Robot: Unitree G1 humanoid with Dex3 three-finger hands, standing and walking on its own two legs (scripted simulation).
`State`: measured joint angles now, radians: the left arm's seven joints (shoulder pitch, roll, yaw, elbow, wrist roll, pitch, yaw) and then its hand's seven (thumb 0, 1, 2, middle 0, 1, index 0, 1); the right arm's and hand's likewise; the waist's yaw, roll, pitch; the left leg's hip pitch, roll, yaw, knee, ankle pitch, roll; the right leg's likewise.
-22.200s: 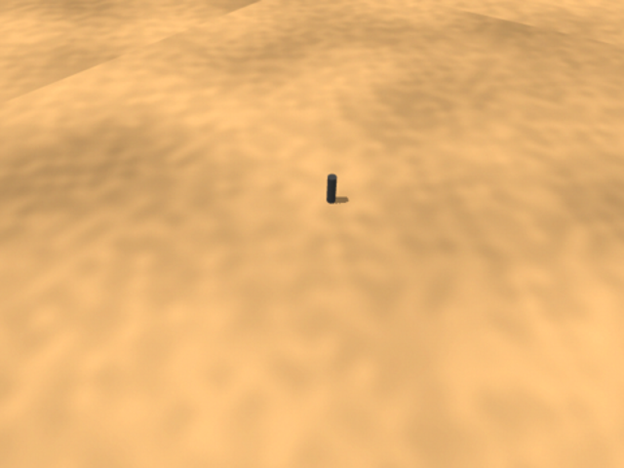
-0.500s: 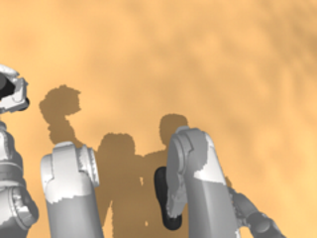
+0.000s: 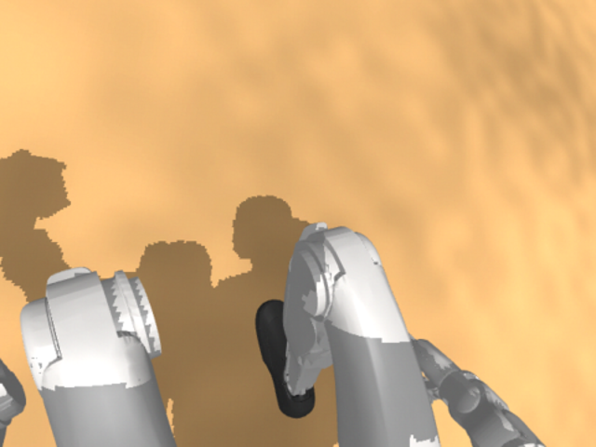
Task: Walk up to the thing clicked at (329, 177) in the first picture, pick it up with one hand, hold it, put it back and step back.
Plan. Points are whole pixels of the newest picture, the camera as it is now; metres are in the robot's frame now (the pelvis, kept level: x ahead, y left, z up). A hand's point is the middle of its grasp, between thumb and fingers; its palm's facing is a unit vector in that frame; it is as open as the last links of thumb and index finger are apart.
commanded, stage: lower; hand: left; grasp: from the side
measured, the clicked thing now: out of the picture +0.43 +0.31 -0.17
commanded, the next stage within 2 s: loosen in 0.98 s
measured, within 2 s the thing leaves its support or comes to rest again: rests again in 0.82 s
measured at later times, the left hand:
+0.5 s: hand out of the picture +0.44 +0.30 -0.17, palm faces +0.40 -0.92 -0.01, open 5.4 cm
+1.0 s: hand out of the picture +0.44 +0.29 -0.18, palm faces +0.39 -0.92 -0.02, open 5.4 cm
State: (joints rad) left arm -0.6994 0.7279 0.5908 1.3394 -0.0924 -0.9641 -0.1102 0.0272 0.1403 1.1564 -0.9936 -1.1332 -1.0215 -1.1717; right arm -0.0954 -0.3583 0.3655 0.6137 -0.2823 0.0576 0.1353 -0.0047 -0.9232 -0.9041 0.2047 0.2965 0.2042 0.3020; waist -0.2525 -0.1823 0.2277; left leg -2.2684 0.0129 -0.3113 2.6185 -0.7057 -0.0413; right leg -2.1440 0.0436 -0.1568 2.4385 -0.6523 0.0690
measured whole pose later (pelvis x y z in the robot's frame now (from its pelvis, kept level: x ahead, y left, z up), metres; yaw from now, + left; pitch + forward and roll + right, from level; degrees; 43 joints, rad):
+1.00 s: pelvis -0.01 +0.01 +0.00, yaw -4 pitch +13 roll -18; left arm -0.70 0.89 0.57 1.50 -0.07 -1.09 0.00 0.03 0.14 1.16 -0.99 -1.14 -1.02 -1.18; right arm -0.19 -0.38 0.52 0.54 -0.36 0.07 0.13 -0.01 -0.90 -0.90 0.21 0.30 0.21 0.30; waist -0.27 -0.28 0.33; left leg -2.23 0.02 -0.40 2.67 -0.72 -0.02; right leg -2.07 0.08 -0.22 2.41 -0.62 0.09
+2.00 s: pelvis -0.01 +0.02 +0.00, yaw -4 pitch +14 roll -18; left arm -0.67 0.88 0.61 1.26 -0.09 -1.00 -0.07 -0.01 -0.59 0.08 -0.11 -0.07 -0.11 -0.07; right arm -0.13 -0.36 0.48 0.54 -0.32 0.10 0.12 -0.01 -0.92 -0.90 0.21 0.30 0.21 0.30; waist -0.22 -0.26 0.28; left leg -2.23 0.02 -0.39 2.65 -0.71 -0.01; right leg -2.06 0.07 -0.22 2.39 -0.62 0.07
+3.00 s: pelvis +0.04 -0.01 +0.30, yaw +11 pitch +27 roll -3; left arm 0.04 0.36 0.19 0.36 0.01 0.10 0.12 -0.01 -0.56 0.04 -0.06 -0.05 -0.05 -0.05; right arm 0.11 -0.25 0.00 0.50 0.05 0.06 -0.10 0.00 -0.90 -0.90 0.21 0.30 0.20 0.30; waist -0.04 0.01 -0.16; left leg -1.44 0.05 -0.06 1.59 -0.62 -0.02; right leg -1.39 -0.03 -0.05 1.55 -0.62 0.02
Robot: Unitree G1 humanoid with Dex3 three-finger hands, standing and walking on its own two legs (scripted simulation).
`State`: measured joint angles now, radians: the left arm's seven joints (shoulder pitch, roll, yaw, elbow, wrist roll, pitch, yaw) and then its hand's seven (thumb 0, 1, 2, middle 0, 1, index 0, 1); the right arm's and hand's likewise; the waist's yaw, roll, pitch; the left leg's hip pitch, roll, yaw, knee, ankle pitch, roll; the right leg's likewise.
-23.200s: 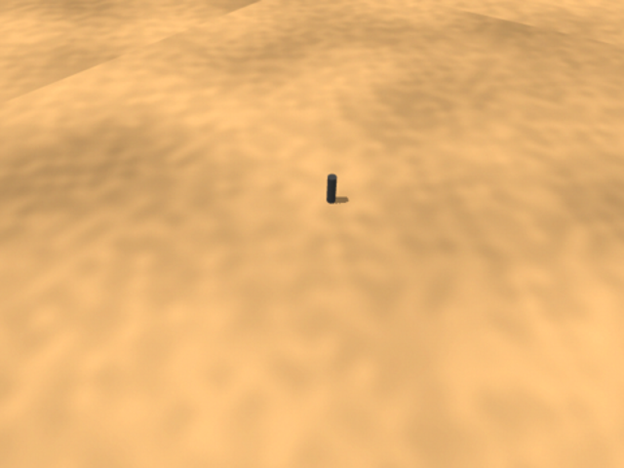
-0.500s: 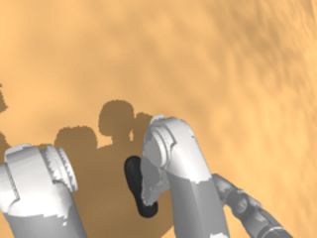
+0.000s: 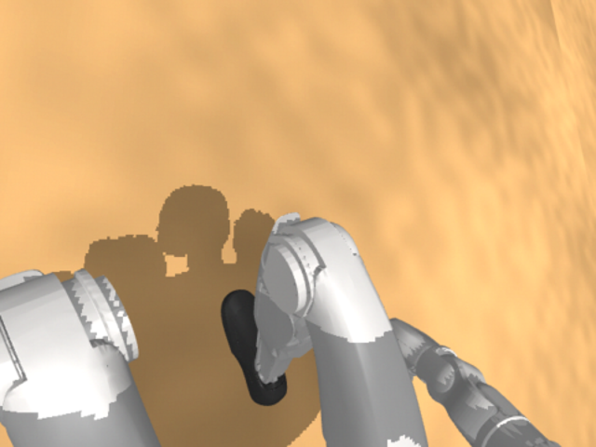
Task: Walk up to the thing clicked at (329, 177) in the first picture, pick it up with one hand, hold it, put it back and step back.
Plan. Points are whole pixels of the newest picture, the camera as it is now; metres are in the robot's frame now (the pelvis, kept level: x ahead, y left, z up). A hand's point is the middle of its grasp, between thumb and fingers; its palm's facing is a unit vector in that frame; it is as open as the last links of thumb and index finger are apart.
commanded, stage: loosen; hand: left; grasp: from the side
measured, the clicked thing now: out of the picture +0.43 +0.33 -0.21
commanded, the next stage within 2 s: open in 0.14 s
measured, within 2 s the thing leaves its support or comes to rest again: neither
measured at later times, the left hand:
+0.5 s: hand out of the picture +0.43 +0.31 -0.18, palm faces +0.45 -0.89 +0.01, open 10.4 cm
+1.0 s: hand out of the picture +0.43 +0.36 -0.13, palm faces +0.48 -0.88 +0.00, open 17.4 cm
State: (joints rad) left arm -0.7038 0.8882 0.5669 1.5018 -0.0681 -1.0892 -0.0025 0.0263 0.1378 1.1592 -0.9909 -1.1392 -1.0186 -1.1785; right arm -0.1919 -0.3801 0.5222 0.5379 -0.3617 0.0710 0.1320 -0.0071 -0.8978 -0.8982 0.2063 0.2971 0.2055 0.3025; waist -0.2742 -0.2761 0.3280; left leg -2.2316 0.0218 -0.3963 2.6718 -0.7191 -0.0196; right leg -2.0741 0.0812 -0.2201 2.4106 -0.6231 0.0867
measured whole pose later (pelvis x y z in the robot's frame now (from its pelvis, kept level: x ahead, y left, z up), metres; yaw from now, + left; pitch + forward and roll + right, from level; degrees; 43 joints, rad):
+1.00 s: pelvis +0.00 +0.00 +0.01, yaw +0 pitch +14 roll -18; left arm -0.67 0.88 0.61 1.26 -0.09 -1.00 -0.07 -0.01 -0.59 0.08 -0.11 -0.07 -0.11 -0.07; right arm -0.13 -0.36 0.48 0.54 -0.32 0.10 0.12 -0.01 -0.92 -0.90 0.21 0.30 0.21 0.30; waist -0.22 -0.26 0.28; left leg -2.23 0.02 -0.39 2.65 -0.71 -0.01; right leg -2.06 0.07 -0.22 2.39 -0.62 0.07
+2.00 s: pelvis +0.05 -0.02 +0.30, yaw +15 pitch +27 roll -3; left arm 0.04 0.36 0.19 0.36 0.01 0.10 0.12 -0.01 -0.56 0.04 -0.06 -0.05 -0.05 -0.05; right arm 0.11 -0.25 0.00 0.50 0.05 0.06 -0.10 0.00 -0.90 -0.90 0.21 0.30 0.20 0.30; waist -0.04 0.01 -0.16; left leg -1.44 0.05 -0.06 1.59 -0.62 -0.02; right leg -1.39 -0.03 -0.05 1.55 -0.62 0.02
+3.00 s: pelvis +0.10 +0.00 +0.44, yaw +17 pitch +8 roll -2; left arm 0.45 0.20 -0.02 0.00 -0.01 0.28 0.14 -0.01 -0.58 0.03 -0.05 -0.05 -0.05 -0.05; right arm 0.27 -0.21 0.02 0.50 0.02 -0.09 -0.18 0.01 -0.90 -0.90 0.21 0.30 0.20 0.30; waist -0.02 0.04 -0.10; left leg -0.63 0.05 -0.03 0.96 -0.46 -0.03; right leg -0.58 -0.03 -0.06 0.91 -0.46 0.02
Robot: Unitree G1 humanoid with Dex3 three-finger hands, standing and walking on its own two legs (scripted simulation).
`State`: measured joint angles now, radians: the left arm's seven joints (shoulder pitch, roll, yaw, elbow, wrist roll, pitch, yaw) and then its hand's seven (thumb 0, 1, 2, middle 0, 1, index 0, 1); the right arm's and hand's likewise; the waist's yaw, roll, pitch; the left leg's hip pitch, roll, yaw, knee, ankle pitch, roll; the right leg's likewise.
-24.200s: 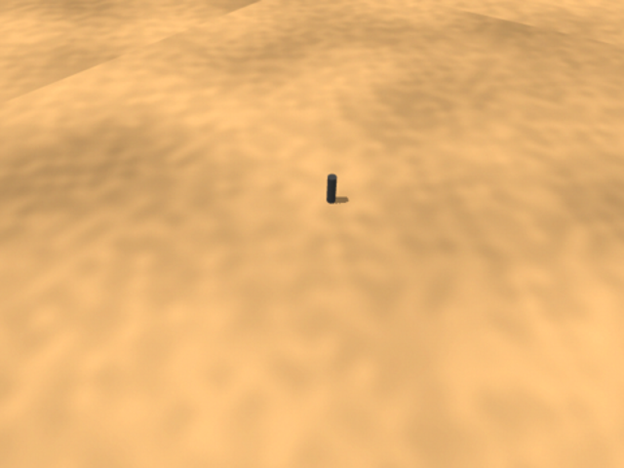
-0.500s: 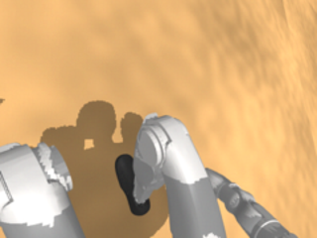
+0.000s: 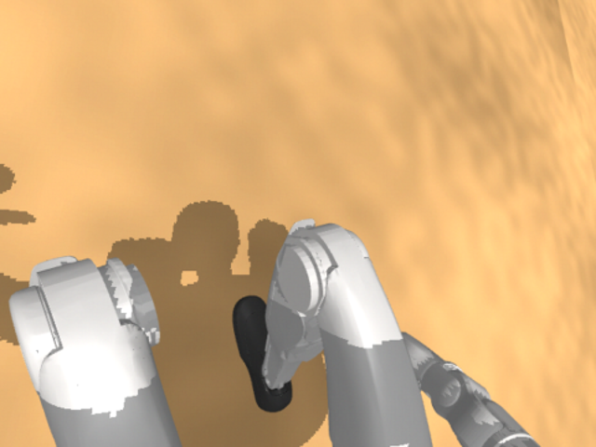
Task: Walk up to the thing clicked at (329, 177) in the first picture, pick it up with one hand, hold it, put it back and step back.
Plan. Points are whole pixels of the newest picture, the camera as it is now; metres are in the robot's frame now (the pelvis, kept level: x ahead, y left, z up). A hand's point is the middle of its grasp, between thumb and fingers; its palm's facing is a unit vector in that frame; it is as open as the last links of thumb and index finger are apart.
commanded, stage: withdraw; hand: left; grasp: from the side
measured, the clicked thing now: out of the picture +0.43 +0.32 -0.22
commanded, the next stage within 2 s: rise in 0.02 s
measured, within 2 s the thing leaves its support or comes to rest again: neither
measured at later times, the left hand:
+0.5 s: hand out of the picture +0.33 +0.43 -0.01, palm faces +0.40 -0.81 -0.43, open 17.3 cm
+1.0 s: hand out of the picture +0.24 +0.30 +0.19, palm faces +0.36 -0.83 -0.42, open 17.6 cm
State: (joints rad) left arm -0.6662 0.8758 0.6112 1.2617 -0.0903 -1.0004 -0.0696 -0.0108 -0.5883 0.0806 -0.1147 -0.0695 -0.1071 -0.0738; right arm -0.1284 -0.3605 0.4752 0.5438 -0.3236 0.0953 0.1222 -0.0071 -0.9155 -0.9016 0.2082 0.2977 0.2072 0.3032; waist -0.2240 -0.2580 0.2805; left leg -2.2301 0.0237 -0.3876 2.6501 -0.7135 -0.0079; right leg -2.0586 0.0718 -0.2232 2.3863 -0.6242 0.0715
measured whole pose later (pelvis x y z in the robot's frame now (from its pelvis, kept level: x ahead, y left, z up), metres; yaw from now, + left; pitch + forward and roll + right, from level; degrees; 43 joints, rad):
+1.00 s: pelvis +0.06 -0.02 +0.29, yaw +15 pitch +27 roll -3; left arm 0.04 0.36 0.19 0.36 0.01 0.10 0.12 -0.01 -0.56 0.04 -0.06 -0.05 -0.05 -0.05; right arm 0.11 -0.25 0.00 0.50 0.05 0.06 -0.10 0.00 -0.90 -0.90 0.21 0.30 0.20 0.30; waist -0.04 0.01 -0.16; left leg -1.44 0.05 -0.06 1.59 -0.62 -0.02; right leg -1.39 -0.03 -0.05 1.55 -0.62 0.02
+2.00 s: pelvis +0.10 -0.01 +0.43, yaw +17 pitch +8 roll -2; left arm 0.45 0.20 -0.02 0.00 -0.01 0.28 0.14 -0.01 -0.58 0.03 -0.05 -0.05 -0.05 -0.05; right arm 0.27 -0.21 0.02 0.50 0.02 -0.09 -0.18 0.01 -0.90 -0.90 0.21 0.30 0.20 0.30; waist -0.02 0.04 -0.10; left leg -0.63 0.05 -0.03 0.96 -0.46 -0.03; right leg -0.58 -0.03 -0.06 0.91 -0.46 0.02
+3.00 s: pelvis +0.10 +0.00 +0.43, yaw +17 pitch +7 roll -2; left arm 0.45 0.20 -0.01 0.02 0.00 0.27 0.14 -0.01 -0.55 0.05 -0.06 -0.06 -0.05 -0.06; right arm 0.27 -0.20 0.02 0.52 0.01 -0.12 -0.19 0.01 -0.91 -0.90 0.20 0.30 0.20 0.30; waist -0.02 0.04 -0.09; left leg -0.62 0.05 -0.02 0.95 -0.46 -0.02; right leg -0.57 -0.03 -0.05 0.89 -0.45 0.03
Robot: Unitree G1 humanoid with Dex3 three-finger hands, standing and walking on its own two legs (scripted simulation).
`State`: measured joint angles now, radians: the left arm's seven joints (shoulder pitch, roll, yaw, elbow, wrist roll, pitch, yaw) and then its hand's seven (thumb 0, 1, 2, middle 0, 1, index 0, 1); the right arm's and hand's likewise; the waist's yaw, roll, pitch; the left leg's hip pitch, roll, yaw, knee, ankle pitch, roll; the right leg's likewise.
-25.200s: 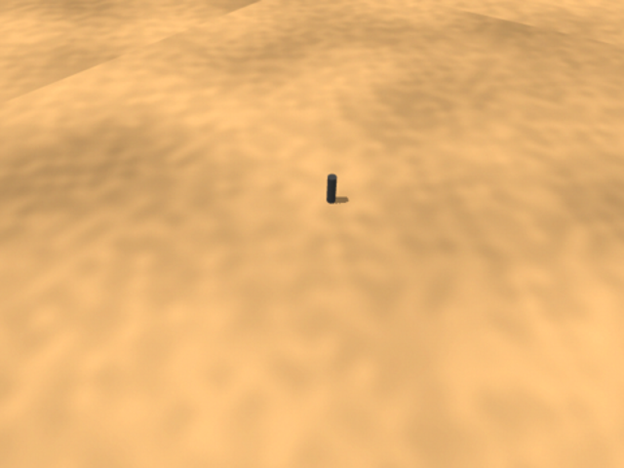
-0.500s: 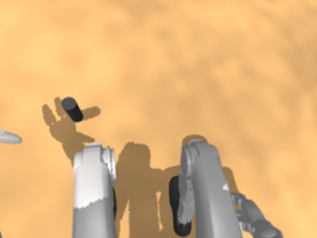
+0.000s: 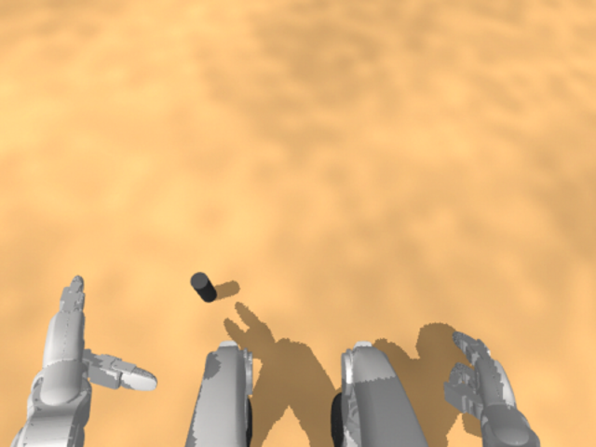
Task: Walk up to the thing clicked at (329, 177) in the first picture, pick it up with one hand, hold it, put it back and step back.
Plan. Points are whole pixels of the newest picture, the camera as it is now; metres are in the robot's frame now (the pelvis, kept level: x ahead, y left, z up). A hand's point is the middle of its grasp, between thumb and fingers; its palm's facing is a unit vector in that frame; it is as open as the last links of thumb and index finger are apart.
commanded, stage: home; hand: left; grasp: from the side
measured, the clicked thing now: (204, 288) +0.45 +0.23 -0.51
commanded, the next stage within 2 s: none
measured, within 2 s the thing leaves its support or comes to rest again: neither
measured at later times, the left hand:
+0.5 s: hand (95, 363) +0.22 +0.20 +0.08, palm faces +0.14 -0.94 -0.30, open 17.6 cm
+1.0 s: hand (112, 378) +0.21 +0.18 +0.08, palm faces +0.13 -0.95 -0.29, open 17.6 cm
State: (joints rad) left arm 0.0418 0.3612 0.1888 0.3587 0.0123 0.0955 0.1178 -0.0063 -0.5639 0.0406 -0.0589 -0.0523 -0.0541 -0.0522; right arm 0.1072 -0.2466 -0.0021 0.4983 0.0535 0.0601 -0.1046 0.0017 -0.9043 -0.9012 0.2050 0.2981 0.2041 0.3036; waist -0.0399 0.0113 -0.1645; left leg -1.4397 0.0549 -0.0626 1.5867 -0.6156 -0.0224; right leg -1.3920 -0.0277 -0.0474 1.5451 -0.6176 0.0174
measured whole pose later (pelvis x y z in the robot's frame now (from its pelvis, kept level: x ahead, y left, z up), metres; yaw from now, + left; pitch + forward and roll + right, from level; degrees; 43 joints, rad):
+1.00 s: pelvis +0.05 +0.00 +0.14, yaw +2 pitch +8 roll -2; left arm 0.45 0.20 -0.02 0.00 -0.01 0.28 0.14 -0.01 -0.58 0.03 -0.05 -0.05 -0.05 -0.05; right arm 0.27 -0.21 0.02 0.50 0.02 -0.09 -0.18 0.01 -0.90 -0.90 0.21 0.30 0.20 0.30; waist -0.02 0.04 -0.10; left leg -0.63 0.05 -0.03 0.96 -0.46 -0.03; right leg -0.58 -0.03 -0.06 0.91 -0.46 0.02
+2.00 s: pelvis +0.04 +0.00 +0.14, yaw +2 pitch +7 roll -2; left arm 0.45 0.20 -0.01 0.02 0.00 0.27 0.14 -0.01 -0.55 0.05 -0.06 -0.06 -0.05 -0.06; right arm 0.27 -0.20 0.02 0.52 0.01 -0.12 -0.19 0.01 -0.91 -0.90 0.20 0.30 0.20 0.30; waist -0.02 0.04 -0.09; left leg -0.62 0.05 -0.02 0.95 -0.46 -0.02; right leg -0.57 -0.03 -0.05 0.89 -0.45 0.03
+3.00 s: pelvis +0.05 +0.01 +0.18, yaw +2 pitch -1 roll +0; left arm 0.23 0.33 0.01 0.92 0.04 0.00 0.02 0.01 0.89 0.89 -0.20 -0.30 -0.20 -0.30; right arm 0.21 -0.32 -0.04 0.96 -0.04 0.00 -0.01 0.00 -0.91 -0.90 0.20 0.30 0.20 0.30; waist 0.02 -0.01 0.06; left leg -0.29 0.01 0.00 0.62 -0.31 0.00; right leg -0.27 -0.06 -0.03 0.61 -0.33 0.04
